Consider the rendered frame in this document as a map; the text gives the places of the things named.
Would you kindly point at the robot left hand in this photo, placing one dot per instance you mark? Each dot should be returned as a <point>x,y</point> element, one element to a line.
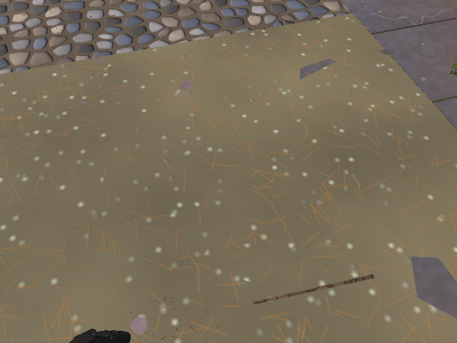
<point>106,336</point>

